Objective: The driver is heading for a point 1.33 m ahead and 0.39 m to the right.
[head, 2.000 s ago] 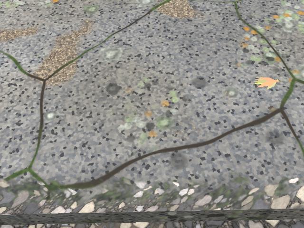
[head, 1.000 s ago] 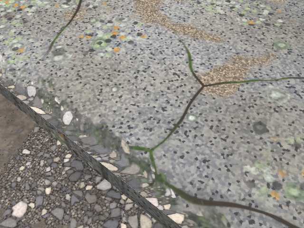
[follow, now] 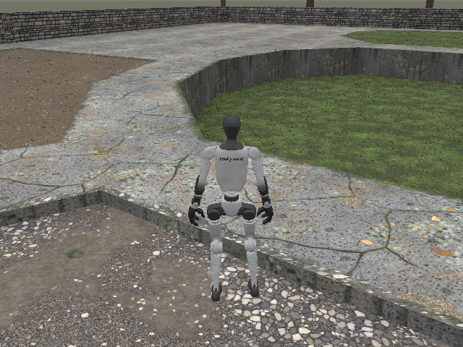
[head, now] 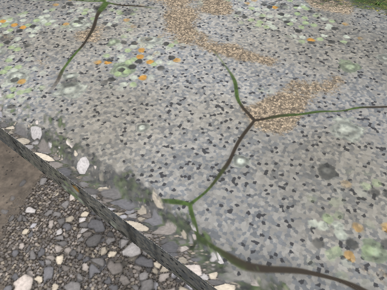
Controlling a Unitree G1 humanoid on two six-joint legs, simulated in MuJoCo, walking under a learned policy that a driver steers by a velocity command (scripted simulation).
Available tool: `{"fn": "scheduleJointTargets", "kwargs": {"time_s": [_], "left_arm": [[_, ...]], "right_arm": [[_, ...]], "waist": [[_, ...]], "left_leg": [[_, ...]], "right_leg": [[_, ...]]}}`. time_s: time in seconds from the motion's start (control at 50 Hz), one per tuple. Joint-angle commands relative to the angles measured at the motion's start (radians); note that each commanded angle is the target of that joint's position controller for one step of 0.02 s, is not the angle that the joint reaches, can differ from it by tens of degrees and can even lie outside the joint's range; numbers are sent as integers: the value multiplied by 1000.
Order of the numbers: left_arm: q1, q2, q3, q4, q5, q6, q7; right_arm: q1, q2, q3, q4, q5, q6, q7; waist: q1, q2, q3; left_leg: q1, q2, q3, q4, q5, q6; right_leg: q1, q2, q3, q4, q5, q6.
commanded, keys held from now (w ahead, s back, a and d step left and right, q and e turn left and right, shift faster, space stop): shift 0.36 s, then w+shift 0.64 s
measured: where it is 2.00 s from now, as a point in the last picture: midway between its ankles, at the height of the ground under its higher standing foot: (223, 144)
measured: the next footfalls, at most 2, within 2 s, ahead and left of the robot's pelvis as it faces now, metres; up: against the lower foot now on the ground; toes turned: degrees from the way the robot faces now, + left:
left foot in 1.06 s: +0.40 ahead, +0.06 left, +0.00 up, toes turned +6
right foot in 1.44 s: +0.73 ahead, -0.10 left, +0.14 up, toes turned -4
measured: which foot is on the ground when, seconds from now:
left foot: down 0.00-0.60, up 0.62-1.00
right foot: down 0.00-1.00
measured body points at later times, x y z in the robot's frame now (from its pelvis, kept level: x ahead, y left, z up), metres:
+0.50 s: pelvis +0.01 -0.02 +0.00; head +0.01 -0.02 +0.45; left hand +0.04 +0.24 -0.14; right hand +0.01 -0.27 -0.15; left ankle -0.03 +0.11 -0.74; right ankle +0.00 -0.15 -0.71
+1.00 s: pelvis +0.24 -0.05 -0.01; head +0.27 -0.06 +0.44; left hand +0.15 +0.18 -0.15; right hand +0.47 -0.25 -0.10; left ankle +0.39 +0.05 -0.70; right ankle +0.04 -0.15 -0.73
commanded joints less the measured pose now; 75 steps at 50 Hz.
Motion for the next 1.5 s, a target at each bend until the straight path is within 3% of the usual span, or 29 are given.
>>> {"fn": "scheduleJointTargets", "kwargs": {"time_s": [0.02,0.36,0.38,0.44,0.46,0.52,0.58,0.6,0.62,0.64,0.66,0.7,0.74,0.9,1.0,1.04,1.06,1.08,1.12,1.2,1.24,1.28,1.34,1.38,1.42,1.44,1.46,1.48,1.5], "left_arm": [[16,111,17,-18,0,-6,4],[61,92,7,17,-1,-4,7],[109,32,-14,46,23,14,-11],[-23,55,-4,-46,43,23,-48],[-84,91,5,-92,-35,-30,-30],[-2,66,8,-82,-48,-104,-40],[195,61,29,-7,-32,-124,-42],[339,47,29,20,40,-89,-57],[464,97,44,36,68,-86,-49],[502,168,44,31,65,-82,-51],[384,175,45,14,58,-72,-52],[181,128,34,-74,30,-87,-66],[204,99,22,-74,23,-105,-59],[296,95,13,-75,15,-124,-49],[241,137,18,-85,26,-107,-38],[186,148,25,-122,6,-89,-59],[22,64,14,-163,16,-103,-62],[102,-75,-17,-223,-14,-126,-59],[40,-11,-11,-266,-7,-128,-65],[-249,-218,-95,-498,32,-57,-44],[-276,-152,-116,-575,-10,-40,-45],[-286,-90,-107,-564,-28,-18,-46],[-169,-77,-110,-517,11,-18,-54],[-90,-18,-80,-486,-10,-14,-54],[116,82,-35,-434,-8,-20,-61],[214,174,9,-391,3,-31,-70],[149,227,29,-329,-9,-25,-66],[-3,194,39,-364,-9,-17,-63],[-4,136,27,-346,-2,-31,-67]], "right_arm": [[29,-102,-18,-19,1,-10,-4],[61,-93,-2,59,4,-11,-7],[87,-78,6,71,-31,-6,-7],[150,-212,-42,80,-23,17,3],[106,-247,-55,49,50,-17,-13],[34,-184,-45,13,47,-65,-14],[-42,-182,-43,-22,46,-68,-6],[-62,-173,-49,-9,-45,-62,11],[-104,-88,-28,-44,-52,-73,19],[-135,6,-6,-107,-39,-88,32],[-120,-10,-3,-122,-42,-89,46],[-129,-81,-14,-111,-42,-92,73],[-97,-88,-16,-92,-61,-77,85],[-382,-37,24,-231,-28,-44,81],[-54,-110,-13,-170,-22,-43,25],[245,-185,-58,-62,-35,-51,12],[358,-241,-81,-17,-45,-57,20],[283,-248,-66,-25,-67,-58,25],[197,-81,-39,-11,-54,-54,48],[283,16,14,127,-33,-102,48],[129,-19,34,104,-21,-121,59],[136,-5,62,101,5,-134,40],[200,-137,31,69,57,-139,25],[263,-294,-17,53,35,-129,3],[229,-275,-50,6,-8,-95,2],[193,-212,-53,-36,-24,-101,4],[171,-12,-21,-143,-35,-129,59],[132,-18,-19,-220,-70,-145,75],[47,17,1,-280,-66,-151,73]], "waist": [[0,-2,-1],[-4,-3,14],[-11,9,-33],[-70,194,122],[-67,213,168],[-7,154,136],[95,96,49],[165,-18,20],[217,-247,-27],[168,-368,-17],[87,-255,51],[5,-35,67],[-8,-47,26],[35,-92,98],[-151,-163,-141],[-252,-16,-242],[-309,94,-158],[-141,261,-161],[-93,94,-65],[19,69,101],[139,39,190],[130,-63,223],[123,-93,-41],[159,116,-214],[241,244,-311],[259,163,-284],[87,-243,-217],[31,-218,-146],[-1,-79,-43]], "left_leg": [[-73,42,-32,-104,208,7],[-85,38,-20,-114,179,5],[-58,96,-88,-172,-26,32],[-95,241,-355,-350,-707,169],[-162,336,-456,-407,-582,209],[-56,344,-381,-394,-341,181],[-249,174,-144,-228,-224,140],[-321,108,-78,-43,-211,164],[-493,17,19,347,-126,132],[-722,-72,-4,585,-215,122],[-794,26,-91,725,-117,138],[-731,141,-56,713,104,98],[-658,146,4,720,163,51],[-572,103,135,295,247,17],[-168,-1,164,216,152,145],[377,27,158,88,81,145],[418,197,-93,-60,-37,152],[489,389,-543,-160,104,217],[285,393,-456,-266,-287,272],[-56,399,-274,-316,-273,183],[-450,314,-38,-512,-346,100],[-609,206,116,-592,22,128],[-352,155,226,-491,945,155],[91,259,216,-191,1646,165],[274,317,188,307,1823,156],[98,247,160,704,1383,136],[-433,-7,80,1064,193,53],[-688,-14,-84,1357,190,64],[-801,15,-87,1448,172,60]], "right_leg": [[42,16,-26,-50,142,-22],[33,26,-31,-56,131,-27],[51,1,-10,-62,17,-47],[-221,92,-146,235,-310,-85],[-254,31,-85,341,-194,-84],[-315,-54,-37,316,-204,-121],[140,78,-204,28,-32,-104],[301,111,-236,-80,-90,-106],[460,-83,51,-176,-256,-117],[434,-299,551,-358,-546,-198],[304,-384,715,-415,-745,-289],[177,-284,442,-384,-499,-256],[157,-194,273,-407,-293,-239],[178,-135,-7,-438,411,-238],[340,-184,-77,8,1385,-219],[-59,-93,-97,517,968,-216],[-319,67,-101,957,183,-211],[-661,161,43,1284,-138,-208],[-823,42,-15,1491,-40,-233],[-1266,39,77,2110,-272,-286],[-1013,4,-11,1629,-205,-259],[-777,20,-170,1402,-59,-200],[-276,49,-309,963,-4,-219],[-263,137,-337,787,-215,-232],[-167,216,-228,554,-402,-301],[-57,160,77,375,-538,-356],[56,-29,790,-100,-759,-440],[64,-112,1110,-255,-806,-465],[-5,-124,986,-222,-710,-444]]}}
